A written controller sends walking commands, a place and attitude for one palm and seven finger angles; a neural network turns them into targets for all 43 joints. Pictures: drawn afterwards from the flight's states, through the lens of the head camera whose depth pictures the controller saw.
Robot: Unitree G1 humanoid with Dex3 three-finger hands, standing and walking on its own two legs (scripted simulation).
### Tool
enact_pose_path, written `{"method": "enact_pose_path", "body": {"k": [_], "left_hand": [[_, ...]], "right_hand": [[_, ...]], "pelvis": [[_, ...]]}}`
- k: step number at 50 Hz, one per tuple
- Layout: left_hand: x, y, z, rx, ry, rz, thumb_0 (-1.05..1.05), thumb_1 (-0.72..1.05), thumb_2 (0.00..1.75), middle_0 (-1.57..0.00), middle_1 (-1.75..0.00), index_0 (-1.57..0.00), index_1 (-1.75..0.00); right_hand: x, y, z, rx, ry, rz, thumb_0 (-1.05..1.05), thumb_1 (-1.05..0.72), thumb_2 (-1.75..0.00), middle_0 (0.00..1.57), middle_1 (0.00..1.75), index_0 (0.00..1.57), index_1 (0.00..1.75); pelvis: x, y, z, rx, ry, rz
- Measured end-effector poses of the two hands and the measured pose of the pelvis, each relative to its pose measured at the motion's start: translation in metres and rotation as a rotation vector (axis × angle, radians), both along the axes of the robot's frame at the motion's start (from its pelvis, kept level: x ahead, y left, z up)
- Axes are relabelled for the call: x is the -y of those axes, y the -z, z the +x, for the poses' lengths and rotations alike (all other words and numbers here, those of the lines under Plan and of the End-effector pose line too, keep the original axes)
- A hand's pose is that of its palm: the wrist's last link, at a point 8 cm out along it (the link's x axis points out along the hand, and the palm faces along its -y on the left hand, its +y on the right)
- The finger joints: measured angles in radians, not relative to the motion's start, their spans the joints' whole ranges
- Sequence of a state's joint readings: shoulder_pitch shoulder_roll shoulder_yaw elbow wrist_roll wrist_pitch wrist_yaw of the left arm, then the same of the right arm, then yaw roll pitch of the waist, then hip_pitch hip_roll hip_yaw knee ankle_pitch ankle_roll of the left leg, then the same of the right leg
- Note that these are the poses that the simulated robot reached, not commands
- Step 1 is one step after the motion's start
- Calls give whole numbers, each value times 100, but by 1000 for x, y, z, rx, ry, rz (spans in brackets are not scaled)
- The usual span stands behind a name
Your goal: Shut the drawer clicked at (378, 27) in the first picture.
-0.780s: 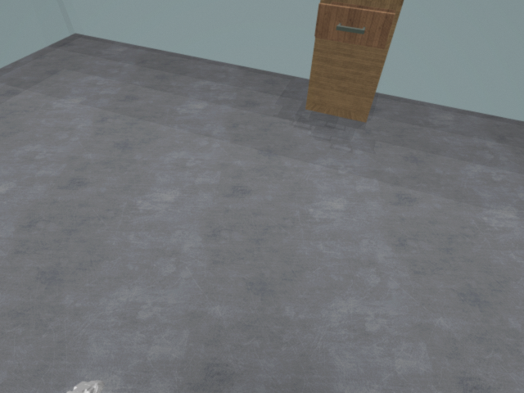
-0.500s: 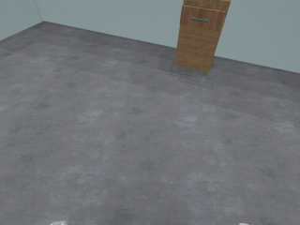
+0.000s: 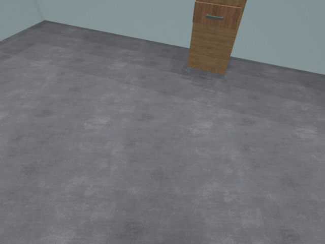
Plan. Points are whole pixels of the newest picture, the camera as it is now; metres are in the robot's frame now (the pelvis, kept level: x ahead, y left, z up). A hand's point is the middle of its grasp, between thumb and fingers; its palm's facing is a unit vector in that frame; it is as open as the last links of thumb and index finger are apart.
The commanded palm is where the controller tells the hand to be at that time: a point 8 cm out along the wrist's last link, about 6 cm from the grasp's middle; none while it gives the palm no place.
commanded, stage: stand and wait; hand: left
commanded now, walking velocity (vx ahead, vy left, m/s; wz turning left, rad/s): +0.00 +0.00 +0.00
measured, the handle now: (214, 16) +1.86 -0.35 -0.13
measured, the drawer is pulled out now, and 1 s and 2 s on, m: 0.16 0.16 0.16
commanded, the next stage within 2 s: look at it before walking up in 0.04 s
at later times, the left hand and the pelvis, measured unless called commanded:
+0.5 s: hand out of the picture +0.07 +0.24 -0.16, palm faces -0.03 -0.94 -0.33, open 7.4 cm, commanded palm none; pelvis +0.00 +0.00 +0.00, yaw +0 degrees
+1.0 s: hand out of the picture +0.08 +0.24 -0.15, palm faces -0.02 -0.94 -0.33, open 7.4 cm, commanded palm none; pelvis +0.00 -0.01 +0.00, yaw +0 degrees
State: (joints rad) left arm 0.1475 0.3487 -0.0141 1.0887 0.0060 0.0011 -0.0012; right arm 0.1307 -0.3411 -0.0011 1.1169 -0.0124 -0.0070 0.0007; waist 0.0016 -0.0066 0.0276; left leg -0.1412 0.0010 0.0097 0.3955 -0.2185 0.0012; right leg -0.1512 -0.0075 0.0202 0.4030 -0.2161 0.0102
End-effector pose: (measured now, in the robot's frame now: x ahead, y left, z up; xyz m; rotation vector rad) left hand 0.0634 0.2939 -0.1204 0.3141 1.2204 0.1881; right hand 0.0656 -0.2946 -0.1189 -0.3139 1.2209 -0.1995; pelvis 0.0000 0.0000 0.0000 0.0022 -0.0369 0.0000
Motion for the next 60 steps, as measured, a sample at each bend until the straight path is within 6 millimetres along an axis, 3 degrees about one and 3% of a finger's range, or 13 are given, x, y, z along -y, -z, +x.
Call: {"method": "enact_pose_path", "body": {"k": [12, 50, 60], "left_hand": [[6, -2, 8, 31, 13, -7, 0, 91, 90, -21, -30, -20, -30], [10, -3, 7, 15, 1, -3, 0, 91, 90, -21, -30, -20, -30], [44, 23, -14, -108, -6, -86, 0, 91, 90, -20, -30, -19, -30]], "right_hand": [[-1, -1, 4, 23, -4, 9, 1, -90, -89, 20, 30, 20, 30], [5, -3, 13, 20, -14, 4, 1, -90, -89, 20, 30, 20, 30], [-18, 24, -16, -44, 73, 87, 0, -90, -89, 20, 30, 20, 30]], "pelvis": [[2, -1, -2, -1, 2, 1], [7, -2, 3, -2, 0, -1], [13, 9, 30, -20, 65, 8]]}}
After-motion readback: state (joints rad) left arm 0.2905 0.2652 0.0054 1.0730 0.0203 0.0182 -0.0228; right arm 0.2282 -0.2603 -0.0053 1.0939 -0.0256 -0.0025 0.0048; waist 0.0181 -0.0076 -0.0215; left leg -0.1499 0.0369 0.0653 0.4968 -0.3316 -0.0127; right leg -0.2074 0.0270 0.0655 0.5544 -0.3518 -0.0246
